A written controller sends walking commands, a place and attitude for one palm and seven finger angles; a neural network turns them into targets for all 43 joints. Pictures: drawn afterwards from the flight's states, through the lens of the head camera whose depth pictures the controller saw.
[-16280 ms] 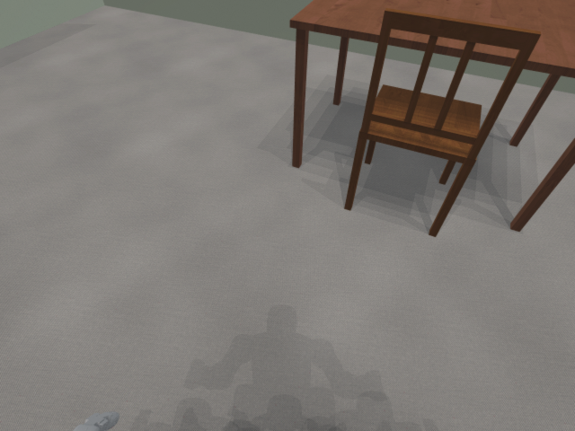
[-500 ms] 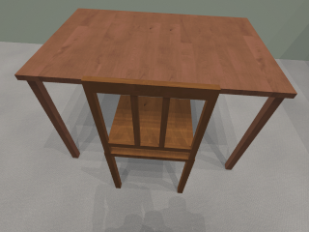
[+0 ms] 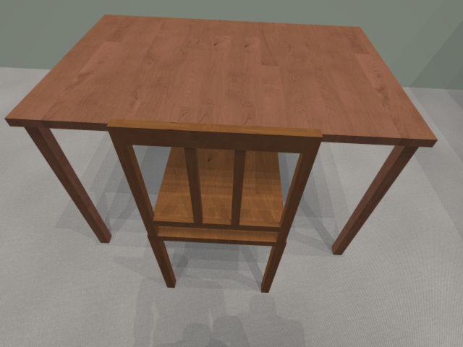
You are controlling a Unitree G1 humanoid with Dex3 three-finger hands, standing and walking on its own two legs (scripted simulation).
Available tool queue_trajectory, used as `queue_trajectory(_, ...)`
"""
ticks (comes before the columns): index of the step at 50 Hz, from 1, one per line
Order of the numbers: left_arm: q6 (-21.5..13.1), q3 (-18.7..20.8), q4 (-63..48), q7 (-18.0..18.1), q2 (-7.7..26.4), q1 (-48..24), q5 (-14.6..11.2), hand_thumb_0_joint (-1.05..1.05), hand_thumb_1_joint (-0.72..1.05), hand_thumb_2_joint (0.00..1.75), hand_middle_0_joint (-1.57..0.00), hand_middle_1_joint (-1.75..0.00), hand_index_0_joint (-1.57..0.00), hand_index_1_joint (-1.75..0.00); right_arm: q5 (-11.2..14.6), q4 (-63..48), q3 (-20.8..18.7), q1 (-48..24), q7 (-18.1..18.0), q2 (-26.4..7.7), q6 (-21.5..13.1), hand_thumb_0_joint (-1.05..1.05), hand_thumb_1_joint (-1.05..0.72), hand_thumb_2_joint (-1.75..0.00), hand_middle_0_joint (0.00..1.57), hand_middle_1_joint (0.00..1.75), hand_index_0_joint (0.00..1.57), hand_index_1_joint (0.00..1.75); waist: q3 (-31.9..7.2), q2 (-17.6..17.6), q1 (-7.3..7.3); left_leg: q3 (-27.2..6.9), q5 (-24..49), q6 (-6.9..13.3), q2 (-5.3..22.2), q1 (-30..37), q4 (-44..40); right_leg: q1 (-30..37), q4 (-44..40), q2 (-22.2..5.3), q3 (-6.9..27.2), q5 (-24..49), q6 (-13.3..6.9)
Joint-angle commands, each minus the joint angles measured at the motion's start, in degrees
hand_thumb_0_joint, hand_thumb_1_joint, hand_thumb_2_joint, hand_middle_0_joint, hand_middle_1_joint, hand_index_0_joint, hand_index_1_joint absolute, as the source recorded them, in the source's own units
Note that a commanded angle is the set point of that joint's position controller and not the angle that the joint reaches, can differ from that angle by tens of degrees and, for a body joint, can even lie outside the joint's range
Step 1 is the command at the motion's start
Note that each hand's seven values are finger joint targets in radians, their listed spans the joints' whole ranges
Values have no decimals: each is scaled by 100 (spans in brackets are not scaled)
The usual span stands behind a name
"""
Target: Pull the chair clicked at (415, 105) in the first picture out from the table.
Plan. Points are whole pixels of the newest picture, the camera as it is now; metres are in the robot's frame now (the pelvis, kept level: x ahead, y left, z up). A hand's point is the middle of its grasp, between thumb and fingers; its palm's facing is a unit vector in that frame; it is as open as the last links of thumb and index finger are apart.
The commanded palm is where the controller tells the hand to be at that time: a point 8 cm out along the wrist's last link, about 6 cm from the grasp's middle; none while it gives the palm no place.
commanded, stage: shuffle to correct the standing spot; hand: left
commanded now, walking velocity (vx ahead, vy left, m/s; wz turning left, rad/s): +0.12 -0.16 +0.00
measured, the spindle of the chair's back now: (195, 188) +0.49 +0.12 -0.08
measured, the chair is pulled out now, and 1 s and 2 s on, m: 0.00 0.00 0.00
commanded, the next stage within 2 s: come to a stop and stand still in 0.12 s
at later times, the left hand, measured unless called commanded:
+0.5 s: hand out of the picture +0.08 +0.10 -0.18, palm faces +0.03 -0.99 -0.14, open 7.3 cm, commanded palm none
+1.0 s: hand out of the picture +0.12 +0.16 -0.16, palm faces -0.02 -0.97 -0.25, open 7.3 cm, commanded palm none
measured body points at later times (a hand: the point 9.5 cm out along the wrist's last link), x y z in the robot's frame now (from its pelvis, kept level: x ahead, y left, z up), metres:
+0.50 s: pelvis +0.09 -0.06 +0.00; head +0.10 -0.04 +0.45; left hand +0.08 +0.15 -0.17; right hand +0.14 -0.29 -0.14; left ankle +0.08 +0.06 -0.73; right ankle +0.06 -0.15 -0.73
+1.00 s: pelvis +0.05 -0.03 +0.00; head +0.04 -0.03 +0.45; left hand +0.12 +0.22 -0.14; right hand +0.09 -0.27 -0.15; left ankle +0.08 +0.06 -0.73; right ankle +0.06 -0.15 -0.73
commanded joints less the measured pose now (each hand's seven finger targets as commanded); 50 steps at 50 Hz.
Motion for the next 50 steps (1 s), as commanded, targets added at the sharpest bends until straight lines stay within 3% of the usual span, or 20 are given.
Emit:
queue_trajectory(1, -134, 136, -579, 6, 281, -428, 4, 0, 90, 90, -20, -30, -20, -30, -79, -57, -151, 738, -81, -747, -57, 0, -90, -90, 20, 30, 20, 30, 952, 412, -194, -1873, 2652, 823, 2303, 170, -789, -1666, 888, -315, 9, -454, -64)
queue_trajectory(5, -155, 184, -591, -49, 253, -296, -32, 0, 90, 90, -20, -30, -20, -30, -98, -137, -192, 510, -82, -901, -58, 0, -90, -90, 20, 30, 20, 30, 664, 466, -31, -1264, 3458, 494, 1986, -62, -264, -749, -73, -252, -296, 94, -120)
queue_trajectory(7, -185, 242, -400, -64, 387, 382, -32, 0, 90, 90, -20, -30, -20, -30, -44, -194, -214, 368, -68, -943, -42, 0, -90, -90, 20, 30, 20, 30, 424, 245, 299, -772, 3087, 155, 1524, -780, 575, 614, -1110, -62, -342, 1284, -165)
queue_trajectory(9, -254, 345, -95, 19, 992, 1258, -9, 0, 90, 90, -20, -30, -20, -30, 35, -347, -219, 399, -7, -620, -45, 0, -90, -90, 20, 30, 20, 30, -154, -1366, 461, 217, -18, -323, 356, -2255, 2596, 2185, -1603, -1444, 1617, 3782, -1001)
queue_trajectory(10, -262, 335, -79, 58, 1094, 1352, -53, 0, 90, 90, -20, -30, -20, -30, 50, -435, -218, 157, -16, -587, 15, 0, -90, -90, 20, 30, 20, 30, -330, -1329, 553, -78, -1955, -367, 376, -2428, 3596, 2075, -1975, -1886, 2126, 3610, -1577)
queue_trajectory(11, -221, 350, -191, 104, 1080, 1061, -30, 0, 90, 90, -20, -30, -20, -30, 55, -536, -254, -31, -16, -597, 73, 0, -90, -90, 20, 30, 20, 30, -14, -1082, 496, -320, -2099, -306, 511, -2631, 4016, 1601, -2140, -1850, 2235, 2494, -1739)
queue_trajectory(13, -184, 295, -485, 162, 794, 218, 15, 0, 90, 90, -20, -30, -20, -30, 15, -567, -218, -281, 56, -408, 80, 0, -90, -90, 20, 30, 20, 30, 520, -425, 231, -598, -1529, -285, 768, -2453, 3654, 539, -2110, -1648, 1833, 2178, -1550)
queue_trajectory(17, -281, 176, -511, 136, 795, -111, -31, 0, 90, 90, -20, -30, -20, -30, 77, -249, -65, 332, 60, 45, 46, 0, -90, -90, 20, 30, 20, 30, -71, 260, -116, -310, 507, -495, 474, -570, 667, 32, -1649, -1064, 750, 3084, -824)
queue_trajectory(20, -253, 137, -499, 84, 664, -63, -122, 0, 90, 90, -20, -30, -20, -30, 98, -384, -145, 66, 14, -557, -55, 0, -90, -90, 20, 30, 20, 30, -82, 559, 96, -1020, 2709, -273, 1139, -446, -80, 289, -1296, -480, 431, 2600, -189)
queue_trajectory(22, -197, 127, -468, 143, 626, 10, -50, 0, 90, 90, -20, -30, -20, -30, 95, -559, -198, -267, 1, -752, 13, 0, -90, -90, 20, 30, 20, 30, 254, 350, 167, -1028, 3123, -187, 1333, -755, 153, 341, -1449, -464, 478, 2283, -108)
queue_trajectory(23, -181, 122, -432, 152, 701, 19, -38, 0, 90, 90, -20, -30, -20, -30, 114, -571, -180, -397, -2, -711, 19, 0, -90, -90, 20, 30, 20, 30, 342, 749, 200, -1008, 3213, -197, 1271, -728, 151, 361, -1445, -552, 488, 2440, -89)
queue_trajectory(29, -188, 194, -521, 184, 983, 123, -22, 0, 90, 90, -20, -30, -20, -30, 83, -836, -317, -440, -6, -950, 166, 0, -90, -90, 20, 30, 20, 30, -323, 145, 118, -849, 3834, -304, 1205, -132, 643, 515, -1093, -769, 499, 4035, -182)
queue_trajectory(35, -123, 244, -849, 169, 1116, -72, 2, 0, 90, 90, -20, -30, -20, -30, 77, -1067, -387, -668, 57, -1005, 268, 0, -90, -90, 20, 30, 20, 30, -485, -206, 115, -776, 2847, -368, 1018, -387, 853, 534, -1115, -911, 689, 3841, -368)
queue_trajectory(38, -105, 207, -949, 146, 1088, -318, -7, 0, 90, 90, -20, -30, -20, -30, 73, -1029, -337, -701, 104, -939, 260, 0, -90, -90, 20, 30, 20, 30, -218, -229, 63, -880, 1942, -354, 991, -486, 427, 251, -1378, -821, 681, 2700, -344)
queue_trajectory(39, -248, 182, -930, 324, 1096, 178, 0, 0, 90, 90, -20, -30, -20, -30, 107, -1446, -419, -1054, 159, -1310, 164, 0, -90, -90, 20, 30, 20, 30, -607, 134, 131, -434, 1796, -464, 1010, -594, 1382, 579, -1422, -1032, 970, 4612, 22)
queue_trajectory(40, -259, 251, -1247, 313, 1520, -199, -6, 0, 90, 90, -20, -30, -20, -30, 81, -1592, -381, -764, 223, -877, 231, 0, -90, -90, 20, 30, 20, 30, -733, -596, -30, -445, 179, -433, 555, -1408, 1453, 977, -1369, -1321, 1266, 3782, -298)
queue_trajectory(41, -261, 237, -1275, 270, 1483, -328, 7, 0, 90, 90, -20, -30, -20, -30, 13, -1564, -338, -928, 241, -863, 281, 0, -90, -90, 20, 30, 20, 30, -622, 18, 61, -411, -106, -454, 515, -1420, 1468, 809, -1551, -1552, 1480, 3090, -635)
queue_trajectory(44, -245, 190, -1461, 238, 1381, -699, 19, 0, 90, 90, -20, -30, -20, -30, 28, -1513, -297, -462, 279, -831, 232, 0, -90, -90, 20, 30, 20, 30, 134, -260, -242, -566, 344, -412, 613, -998, 785, -444, -1701, -1039, 919, 899, -492)
queue_trajectory(47, -117, 140, -1500, 164, 1170, -585, 15, 0, 90, 90, -20, -30, -20, -30, -52, -1552, -274, -528, 298, -1099, 165, 0, -90, -90, 20, 30, 20, 30, 755, 642, -44, -1336, -258, -158, 1083, -1784, -193, -524, -1329, -298, 317, -424, -162)
queue_trajectory(50, -60, 113, -1370, 117, 1052, -193, 36, 0, 90, 90, -20, -30, -20, -30, -44, -1623, -272, -743, 294, -1334, 147, 0, -90, -90, 20, 30, 20, 30, 833, 564, 188, -1775, -1472, 15, 1317, -2646, -963, 248, -817, -61, -40, 18, -46)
